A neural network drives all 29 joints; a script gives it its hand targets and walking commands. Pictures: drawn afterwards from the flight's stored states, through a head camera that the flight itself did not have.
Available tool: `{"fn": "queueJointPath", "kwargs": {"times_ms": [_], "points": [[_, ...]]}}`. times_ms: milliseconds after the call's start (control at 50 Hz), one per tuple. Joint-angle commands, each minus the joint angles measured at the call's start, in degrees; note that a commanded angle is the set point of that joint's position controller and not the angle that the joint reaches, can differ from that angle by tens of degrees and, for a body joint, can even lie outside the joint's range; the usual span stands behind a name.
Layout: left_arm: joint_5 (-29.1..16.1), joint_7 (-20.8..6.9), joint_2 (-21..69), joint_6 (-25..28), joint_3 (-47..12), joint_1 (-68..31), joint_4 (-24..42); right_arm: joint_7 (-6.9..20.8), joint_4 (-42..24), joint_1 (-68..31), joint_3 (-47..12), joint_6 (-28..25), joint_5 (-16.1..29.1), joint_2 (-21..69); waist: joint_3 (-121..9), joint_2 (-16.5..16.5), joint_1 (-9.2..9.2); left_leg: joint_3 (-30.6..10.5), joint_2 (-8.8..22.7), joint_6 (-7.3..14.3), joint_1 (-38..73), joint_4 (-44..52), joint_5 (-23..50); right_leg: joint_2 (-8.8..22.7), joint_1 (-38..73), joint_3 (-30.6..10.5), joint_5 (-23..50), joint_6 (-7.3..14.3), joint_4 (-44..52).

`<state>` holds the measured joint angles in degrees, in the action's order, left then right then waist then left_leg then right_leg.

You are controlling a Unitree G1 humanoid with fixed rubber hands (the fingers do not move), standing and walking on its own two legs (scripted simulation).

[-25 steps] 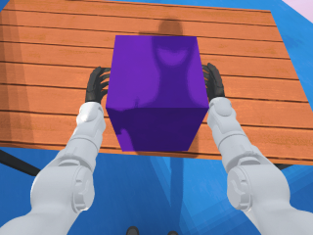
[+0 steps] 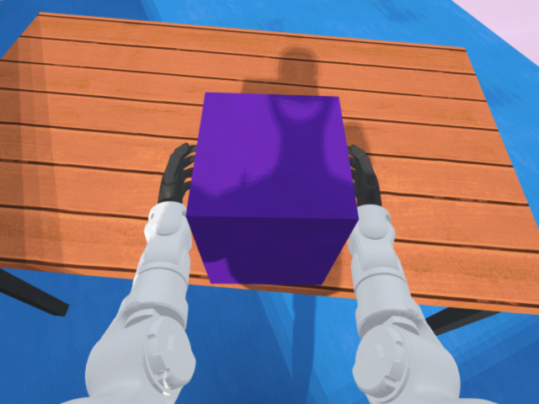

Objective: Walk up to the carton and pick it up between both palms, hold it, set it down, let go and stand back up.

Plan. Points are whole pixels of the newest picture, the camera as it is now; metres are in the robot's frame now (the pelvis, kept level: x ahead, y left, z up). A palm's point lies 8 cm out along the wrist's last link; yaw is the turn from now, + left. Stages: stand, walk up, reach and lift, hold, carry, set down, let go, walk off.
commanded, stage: reach and lift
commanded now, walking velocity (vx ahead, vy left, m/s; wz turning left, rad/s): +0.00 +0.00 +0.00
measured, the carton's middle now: (269, 198) +0.44 -0.01 +0.00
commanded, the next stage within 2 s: none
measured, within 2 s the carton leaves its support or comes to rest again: leaves its support in 1.52 s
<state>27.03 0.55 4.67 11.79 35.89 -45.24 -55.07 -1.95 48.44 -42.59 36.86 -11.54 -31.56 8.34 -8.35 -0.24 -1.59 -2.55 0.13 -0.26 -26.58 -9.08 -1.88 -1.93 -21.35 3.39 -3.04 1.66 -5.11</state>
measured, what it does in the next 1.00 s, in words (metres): stands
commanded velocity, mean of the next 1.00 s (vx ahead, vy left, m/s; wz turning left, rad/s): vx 0.00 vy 0.00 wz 0.00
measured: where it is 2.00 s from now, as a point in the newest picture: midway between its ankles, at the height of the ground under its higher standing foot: outside the picture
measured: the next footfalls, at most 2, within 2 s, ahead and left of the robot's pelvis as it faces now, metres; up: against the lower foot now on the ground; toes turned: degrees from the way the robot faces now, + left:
none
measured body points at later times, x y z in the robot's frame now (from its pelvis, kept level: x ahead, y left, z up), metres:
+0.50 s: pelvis -0.01 +0.01 +0.00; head +0.09 +0.01 +0.44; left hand +0.42 +0.15 +0.03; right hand +0.41 -0.15 +0.04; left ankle +0.00 +0.12 -0.75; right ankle -0.04 -0.09 -0.75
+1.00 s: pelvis -0.01 +0.00 +0.00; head +0.08 +0.01 +0.44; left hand +0.42 +0.15 +0.03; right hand +0.41 -0.15 +0.04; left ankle +0.00 +0.12 -0.75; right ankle -0.04 -0.09 -0.75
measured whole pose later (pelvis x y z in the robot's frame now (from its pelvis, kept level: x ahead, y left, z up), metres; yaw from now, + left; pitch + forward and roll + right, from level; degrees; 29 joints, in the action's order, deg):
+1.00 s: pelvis -0.01 +0.00 +0.00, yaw +1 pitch +18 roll -1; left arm 27.1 0.6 4.8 11.6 35.1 -44.2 -54.9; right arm -1.6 47.8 -41.6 39.8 -13.4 -35.7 9.7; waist -7.9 -0.3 -1.7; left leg -3.2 -0.3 -0.2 -25.5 -7.2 0.1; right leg -1.5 -20.3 4.6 -2.2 1.7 -4.1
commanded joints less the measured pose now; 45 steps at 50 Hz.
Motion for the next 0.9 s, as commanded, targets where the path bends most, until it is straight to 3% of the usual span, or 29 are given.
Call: {"fn": "queueJointPath", "kwargs": {"times_ms": [0,180,320,640,800,880], "points": [[1.80,-4.65,20.84,3.31,-11.81,-26.54,0.42,3.09,1.90,-24.24,-15.23,-5.63,-1.96,26.32,-33.79,0.40,0.99,1.61,-1.83,2.36,4.85,-2.01,18.12,2.31,31.96,-0.96,47.07,-4.82,-13.86],[2.80,-3.76,22.59,2.85,-13.13,-24.64,2.07,4.15,0.65,-22.78,-14.82,-5.51,-2.54,25.40,-34.33,-2.41,1.62,1.30,-1.06,-1.03,16.10,-3.76,21.72,0.26,23.06,0.95,36.11,-3.45,-9.42],[2.42,-3.58,23.11,2.18,-14.58,-24.36,3.37,4.99,-0.99,-22.79,-13.29,-4.74,-3.73,24.34,-34.19,-2.77,0.73,0.95,-0.62,-2.96,21.97,-4.35,21.13,-0.29,16.89,1.99,28.17,-2.91,-6.15],[1.82,-4.44,22.92,2.56,-13.74,-27.69,1.85,4.44,-1.31,-25.37,-12.58,-4.91,-5.80,26.59,-34.03,-1.01,-0.19,0.62,-0.87,-0.39,13.48,-1.89,14.03,1.41,24.21,1.18,31.30,-3.84,-8.44],[2.11,-4.30,23.19,2.64,-13.59,-28.00,1.53,4.25,-1.01,-25.51,-12.54,-5.28,-5.90,26.90,-34.03,-1.37,-0.18,0.44,-0.68,-0.49,13.82,-1.87,14.12,1.36,23.58,1.28,30.99,-3.68,-8.28],[1.68,-3.37,23.33,1.94,-14.40,-27.44,3.00,4.97,-1.13,-26.25,-12.47,-5.81,-5.83,24.55,-37.05,-1.68,-0.62,-0.17,0.44,-1.22,19.87,-2.61,17.79,0.53,18.50,1.76,28.16,-3.22,-6.48]]}}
